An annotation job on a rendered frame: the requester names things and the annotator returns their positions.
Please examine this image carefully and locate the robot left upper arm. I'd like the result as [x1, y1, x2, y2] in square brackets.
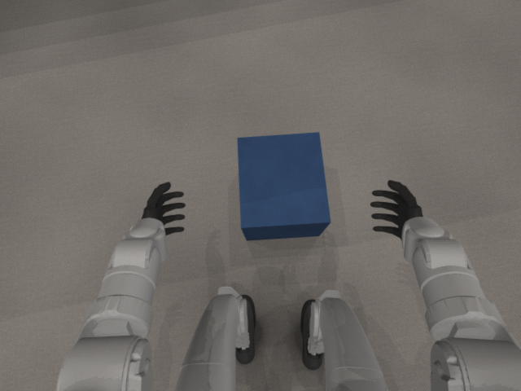
[59, 335, 153, 391]

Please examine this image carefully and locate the robot right forearm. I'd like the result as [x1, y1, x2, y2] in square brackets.
[401, 217, 521, 349]

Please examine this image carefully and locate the robot right hand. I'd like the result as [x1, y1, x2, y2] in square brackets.
[370, 180, 423, 238]

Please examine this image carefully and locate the robot left hand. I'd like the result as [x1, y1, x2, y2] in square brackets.
[142, 182, 186, 235]

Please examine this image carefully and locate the left robot shin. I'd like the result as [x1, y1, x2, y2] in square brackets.
[217, 287, 250, 348]

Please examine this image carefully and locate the carton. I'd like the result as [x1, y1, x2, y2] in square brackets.
[237, 132, 331, 240]

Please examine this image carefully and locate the robot left forearm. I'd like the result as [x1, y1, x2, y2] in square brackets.
[56, 218, 167, 391]

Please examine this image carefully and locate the robot right upper arm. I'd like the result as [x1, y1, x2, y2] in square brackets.
[431, 337, 521, 391]

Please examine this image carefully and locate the robot left thigh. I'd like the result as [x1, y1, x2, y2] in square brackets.
[175, 294, 247, 391]

